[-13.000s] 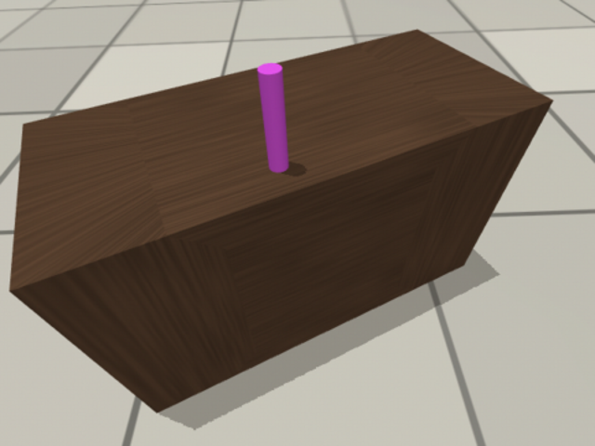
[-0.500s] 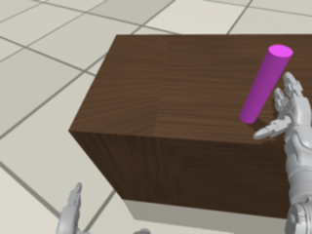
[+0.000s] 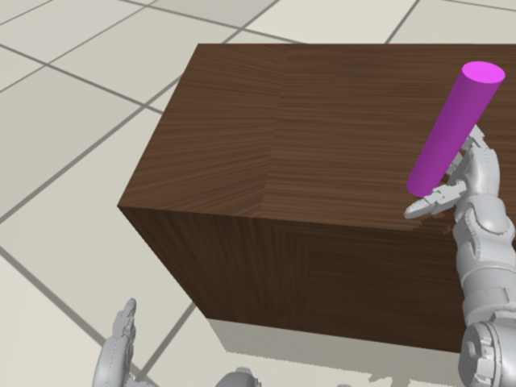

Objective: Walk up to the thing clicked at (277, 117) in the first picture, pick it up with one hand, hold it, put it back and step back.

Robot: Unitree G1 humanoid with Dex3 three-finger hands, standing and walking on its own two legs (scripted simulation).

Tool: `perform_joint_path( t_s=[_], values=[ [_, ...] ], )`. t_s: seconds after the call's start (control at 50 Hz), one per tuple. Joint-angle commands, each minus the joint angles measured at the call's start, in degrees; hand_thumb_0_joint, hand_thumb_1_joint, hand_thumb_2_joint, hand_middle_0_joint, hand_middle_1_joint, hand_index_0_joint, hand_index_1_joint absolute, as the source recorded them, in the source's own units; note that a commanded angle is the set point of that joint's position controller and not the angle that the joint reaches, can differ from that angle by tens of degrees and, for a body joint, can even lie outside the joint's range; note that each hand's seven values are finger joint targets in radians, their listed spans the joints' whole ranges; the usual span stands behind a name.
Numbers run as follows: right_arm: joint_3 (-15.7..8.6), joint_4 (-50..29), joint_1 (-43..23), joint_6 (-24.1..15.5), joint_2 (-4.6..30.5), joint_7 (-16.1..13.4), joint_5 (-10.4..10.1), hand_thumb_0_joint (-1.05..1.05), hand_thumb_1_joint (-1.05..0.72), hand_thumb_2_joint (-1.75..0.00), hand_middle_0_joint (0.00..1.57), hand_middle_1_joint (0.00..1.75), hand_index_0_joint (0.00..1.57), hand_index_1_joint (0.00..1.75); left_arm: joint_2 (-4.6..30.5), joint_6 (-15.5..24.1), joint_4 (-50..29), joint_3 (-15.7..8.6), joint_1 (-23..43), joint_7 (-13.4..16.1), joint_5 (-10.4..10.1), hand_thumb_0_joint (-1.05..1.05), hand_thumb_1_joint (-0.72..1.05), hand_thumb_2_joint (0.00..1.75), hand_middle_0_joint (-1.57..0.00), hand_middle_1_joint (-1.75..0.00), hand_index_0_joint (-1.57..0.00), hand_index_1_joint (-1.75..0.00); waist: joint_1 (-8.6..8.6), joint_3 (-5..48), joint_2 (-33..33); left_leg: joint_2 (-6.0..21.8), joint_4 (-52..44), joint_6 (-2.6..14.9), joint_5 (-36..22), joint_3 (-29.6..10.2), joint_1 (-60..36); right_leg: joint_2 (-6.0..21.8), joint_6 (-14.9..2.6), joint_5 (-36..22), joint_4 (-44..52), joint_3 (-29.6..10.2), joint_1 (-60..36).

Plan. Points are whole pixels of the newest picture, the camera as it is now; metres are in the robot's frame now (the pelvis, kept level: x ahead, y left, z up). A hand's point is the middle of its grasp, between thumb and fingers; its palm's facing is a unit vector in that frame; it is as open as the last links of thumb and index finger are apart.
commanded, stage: close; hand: right
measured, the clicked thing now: (445, 140) +0.45 -0.21 +0.13
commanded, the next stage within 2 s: settle in 0.56 s
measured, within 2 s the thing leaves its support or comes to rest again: leaves its support in 0.68 s
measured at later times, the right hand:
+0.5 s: hand (433, 170) +0.44 -0.21 +0.08, palm faces +0.13 +0.99 +0.04, open 10.6 cm
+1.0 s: hand (433, 140) +0.46 -0.20 +0.12, palm faces +0.12 +0.99 +0.02, open 7.0 cm
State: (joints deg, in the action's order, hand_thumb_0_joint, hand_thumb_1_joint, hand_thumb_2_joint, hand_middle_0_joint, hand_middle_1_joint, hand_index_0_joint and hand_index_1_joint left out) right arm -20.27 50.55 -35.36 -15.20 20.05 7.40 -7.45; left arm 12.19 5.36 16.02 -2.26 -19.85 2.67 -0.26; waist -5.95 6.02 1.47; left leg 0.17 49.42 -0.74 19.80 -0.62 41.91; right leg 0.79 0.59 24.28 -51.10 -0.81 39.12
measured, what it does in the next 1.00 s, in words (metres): stands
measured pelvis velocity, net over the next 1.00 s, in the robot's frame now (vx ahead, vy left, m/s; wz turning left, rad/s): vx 0.01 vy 0.00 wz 0.00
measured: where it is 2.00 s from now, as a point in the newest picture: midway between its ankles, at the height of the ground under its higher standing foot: outside the picture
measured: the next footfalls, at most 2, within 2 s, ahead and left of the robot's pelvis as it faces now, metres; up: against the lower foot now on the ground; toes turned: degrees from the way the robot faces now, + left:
none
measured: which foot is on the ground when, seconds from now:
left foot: down 0.00-1.00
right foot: down 0.00-1.00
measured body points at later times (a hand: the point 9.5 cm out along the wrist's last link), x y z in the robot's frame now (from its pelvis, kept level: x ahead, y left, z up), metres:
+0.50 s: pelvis +0.01 -0.01 +0.00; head +0.07 -0.02 +0.45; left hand +0.17 +0.25 -0.03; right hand +0.43 -0.26 +0.08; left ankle +0.04 +0.13 -0.69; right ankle +0.01 -0.13 -0.69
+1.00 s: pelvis +0.01 +0.00 +0.01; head +0.05 -0.01 +0.46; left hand +0.16 +0.27 -0.03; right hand +0.45 -0.25 +0.12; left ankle +0.04 +0.13 -0.69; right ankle +0.01 -0.13 -0.69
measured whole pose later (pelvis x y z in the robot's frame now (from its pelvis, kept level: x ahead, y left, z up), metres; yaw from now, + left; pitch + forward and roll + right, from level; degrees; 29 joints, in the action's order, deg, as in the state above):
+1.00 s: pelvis +0.01 +0.00 +0.01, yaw +0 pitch +11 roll +0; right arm -20.4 54.0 -40.4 -13.2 21.1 6.9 -6.7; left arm 13.7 5.3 17.2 -3.0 -19.2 2.7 -0.4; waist -6.0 6.6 0.5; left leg 0.0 46.3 -0.8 19.0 -0.8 38.4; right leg 0.9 0.5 23.6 -48.1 -0.6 35.7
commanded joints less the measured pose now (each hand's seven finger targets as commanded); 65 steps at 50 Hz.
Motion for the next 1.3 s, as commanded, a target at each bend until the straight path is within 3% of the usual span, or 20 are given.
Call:
perform_joint_path(
  t_s=[0.0,0.08,0.12,0.28,0.32,0.4,0.48,0.56,0.64,0.68,0.74,0.78,0.84,0.9,0.96,0.98,1.0,1.08,1.18,1.28],
  values=[
    [-0.2,-15.2,-30.0,-4.8,13.9,-0.3,0.1,0.0,0.61,-0.05,0.53,0.28,0.53,0.28,9.8,3.2,-8.0,-6.3,-2.0,0.5,0.1,0.0,-0.57,0.07,-0.06,-0.06,-0.05,-0.06,-1.26,22.5,-6.8,-0.6,-5.2,1.17,-12.0,0.0,-10.4,-0.9,-1.52,-12.3,5.5,0.8,-10.6],
    [-2.1,-18.6,-31.9,-4.3,16.2,-1.5,-0.1,0.0,0.55,-0.09,0.56,0.31,0.56,0.31,8.1,3.2,-8.1,-4.3,-1.0,0.4,0.0,0.0,-0.57,0.07,-0.06,-0.06,-0.05,-0.07,0.32,26.8,-9.5,-0.7,-5.0,1.39,-14.7,0.6,-12.3,-0.8,-0.96,-16.5,5.3,0.5,-13.3],
    [-0.1,-15.7,-28.5,-3.1,12.1,-1.3,-0.3,0.0,0.52,-0.1,0.59,0.33,0.59,0.33,6.9,2.7,-7.4,-3.0,-0.8,0.0,0.1,0.0,-0.58,0.08,-0.06,-0.06,-0.05,-0.07,0.55,25.8,-9.2,-1.2,-4.7,1.7,-16.1,1.5,-11.9,-0.5,-0.35,-21.5,5.6,-0.1,-14.1],
    [0.4,-5.9,-15.1,0.2,7.5,0.0,-1.0,0.0,0.38,-0.33,0.87,0.6,0.87,0.6,11.1,1.7,-6.4,-6.5,1.7,-0.2,-0.3,0.0,-0.57,0.07,-0.05,-0.05,-0.04,-0.05,1.65,19.3,-0.3,-1.6,-5.2,1.48,-14.0,2.6,-12.8,0.7,-0.32,-19.9,8.3,-1.6,-9.6],
    [-2.2,-10.5,-17.4,-1.0,11.3,0.0,-1.1,0.0,0.3,-0.39,0.92,0.65,0.92,0.66,10.5,1.6,-8.9,-6.0,3.0,-0.5,-0.6,0.0,-0.57,0.06,-0.05,-0.04,-0.04,-0.05,2.28,21.0,-0.5,-1.5,-5.0,1.39,-14.8,2.2,-14.1,0.5,-0.49,-20.7,8.1,-1.2,-9.1],
    [-1.7,-16.3,-23.0,-3.4,11.5,-0.1,-1.6,0.0,0.15,-0.53,1.01,0.78,1.01,0.78,10.3,1.6,-10.3,-7.0,-0.3,-0.3,-0.5,0.0,-0.55,0.05,-0.05,-0.04,-0.05,-0.04,0.04,22.2,-1.0,-1.0,-5.6,0.97,-15.9,1.3,-15.3,-0.5,-1.32,-18.5,7.3,0.3,-11.0],
    [1.0,-13.7,-24.8,-5.1,8.9,-0.4,-0.5,0.0,-0.02,-0.71,1.1,0.93,1.1,0.93,4.3,2.2,-6.6,-1.8,-3.2,-0.6,-0.2,0.0,-0.56,0.06,-0.05,-0.05,-0.05,-0.05,-0.81,17.4,-4.8,-1.0,-4.9,1.17,-14.4,0.7,-9.4,-0.7,-1.3,-18.2,5.8,0.7,-10.1],
    [-0.5,-23.4,-35.9,-6.7,15.5,-1.8,0.8,0.0,-0.19,-0.87,1.16,1.05,1.17,1.05,7.1,2.9,-8.1,-3.7,-2.1,-0.3,0.7,0.0,-0.55,0.04,-0.05,-0.05,-0.05,-0.05,-1.64,26.4,-12.2,-0.7,-3.9,1.43,-16.2,0.2,-9.1,-0.6,-0.83,-20.6,4.1,0.7,-15.6],
    [0.7,-8.5,-24.7,-3.3,10.5,-0.9,0.5,0.0,-0.4,-1.0,1.26,1.16,1.26,1.17,8.9,2.6,-8.1,-4.2,-0.2,-0.4,0.5,0.0,-0.54,0.04,-0.05,-0.05,-0.05,-0.05,-1.79,22.7,-8.8,-1.2,-4.8,1.41,-13.9,1.7,-8.1,-0.1,-0.41,-21.1,5.3,-0.4,-14.0],
    [-1.9,-15.2,-31.1,-3.5,16.0,-0.9,0.3,0.0,-0.43,-1.15,1.25,1.27,1.27,1.27,11.3,2.5,-10.0,-6.1,1.6,-0.2,0.5,0.0,-0.56,0.06,-0.06,-0.06,-0.06,-0.06,-0.23,28.1,-10.3,-1.2,-4.8,1.59,-14.8,2.0,-11.0,0.1,-0.16,-22.3,5.8,-0.8,-15.6],
    [-1.5,-8.5,-24.3,-1.6,12.4,0.1,-0.6,0.0,-0.46,-1.26,1.32,1.36,1.34,1.36,10.3,2.4,-11.6,-5.1,4.5,-0.5,-0.1,0.0,-0.56,0.06,-0.06,-0.06,-0.06,-0.06,0.91,25.3,-4.1,-1.3,-5.8,1.37,-14.6,2.4,-15.1,-0.5,-0.78,-19.0,7.0,-0.7,-11.5],
    [-3.1,-15.9,-31.5,-2.5,16.1,0.0,-1.0,0.0,-0.49,-1.28,1.37,1.4,1.39,1.4,11.4,3.0,-15.4,-5.8,8.5,0.2,-0.6,0.0,-0.57,0.07,-0.06,-0.05,-0.05,-0.06,1.38,29.5,-1.4,-0.9,-6.5,0.89,-14.5,1.8,-20.0,-0.5,-1.37,-15.9,7.6,-0.2,-11.0],
    [-2.3,-2.0,-23.5,-1.2,12.2,0.2,-1.3,0.0,-0.52,-1.33,1.42,1.45,1.44,1.46,7.8,2.1,-6.0,-3.6,1.8,0.0,-0.8,0.0,-0.56,0.06,-0.05,-0.05,-0.05,-0.05,0.76,14.3,2.6,-0.8,-9.4,0.6,-7.7,1.1,-15.7,-0.8,-2.13,-8.7,9.4,0.1,-4.7],
    [-3.7,-13.9,-33.8,-2.7,18.5,-0.9,-0.2,0.0,-0.5,-1.39,1.43,1.5,1.45,1.51,8.7,2.7,-10.1,-4.0,3.1,0.4,-0.4,0.0,-0.56,0.06,-0.05,-0.05,-0.05,-0.05,1.01,23.2,-3.1,-0.5,-9.2,0.66,-10.0,-0.1,-17.9,-0.8,-1.82,-10.6,9.7,1.0,-10.4],
    [0.6,-4.3,-26.6,-0.9,11.1,-0.6,0.0,0.0,-0.48,-1.42,1.42,1.52,1.45,1.53,5.6,2.1,-3.7,-1.9,-3.1,-0.2,-0.4,0.0,-0.54,0.05,-0.05,-0.05,-0.06,-0.05,-0.32,14.0,-2.8,-0.9,-9.5,0.88,-11.5,0.7,-14.4,-1.2,-1.73,-11.6,10.0,1.3,-9.4],
    [0.1,-9.4,-29.1,-1.2,11.8,-0.7,-0.4,0.0,-0.46,-1.41,1.4,1.51,1.44,1.51,6.5,2.5,-6.9,-2.5,-0.5,-0.2,-0.5,0.0,-0.55,0.06,-0.05,-0.05,-0.06,-0.05,-0.37,17.8,-3.1,-0.9,-9.4,0.78,-13.1,0.7,-15.6,-1.0,-1.66,-13.1,10.0,1.2,-10.9],
    [-3.4,-17.4,-34.5,-1.9,19.5,-1.4,-0.1,0.0,-0.46,-1.4,1.4,1.5,1.43,1.51,8.9,2.5,-8.2,-4.4,0.6,0.3,-0.5,0.0,-0.55,0.05,-0.05,-0.05,-0.06,-0.05,0.34,22.8,-6.4,-0.7,-8.9,0.96,-15.5,0.6,-17.1,-0.8,-1.23,-16.2,9.8,1.3,-14.0],
    [1.2,-14.8,-32.5,0.4,11.8,-0.9,-0.7,0.0,-0.4,-1.37,1.38,1.48,1.42,1.48,8.4,2.4,-5.5,-4.2,1.0,0.1,-0.5,0.0,-0.54,0.05,-0.05,-0.05,-0.06,-0.05,0.11,20.5,-8.1,-1.1,-9.1,1.46,-15.4,1.4,-15.0,-0.5,-0.61,-18.5,10.7,0.5,-16.6],
    [-0.9,-13.5,-32.0,2.2,15.5,-0.7,-1.2,0.0,-0.41,-1.37,1.37,1.47,1.4,1.48,12.3,2.8,-5.1,-7.0,3.6,1.2,-0.8,0.0,-0.55,0.06,-0.05,-0.05,-0.05,-0.05,0.21,23.1,-4.2,-0.8,-10.1,0.98,-16.5,1.6,-18.1,-0.5,-1.13,-18.4,11.0,0.4,-17.3],
    [-0.8,-10.5,-30.2,2.7,14.1,-0.2,-1.7,0.0,-0.44,-1.34,1.38,1.46,1.41,1.46,8.8,2.8,-4.1,-3.7,4.1,1.1,-1.3,0.0,-0.56,0.06,-0.05,-0.05,-0.05,-0.05,1.06,18.8,-0.9,-0.8,-11.5,0.67,-15.0,1.8,-19.5,-0.5,-1.51,-16.3,12.7,0.5,-14.6]
  ],
)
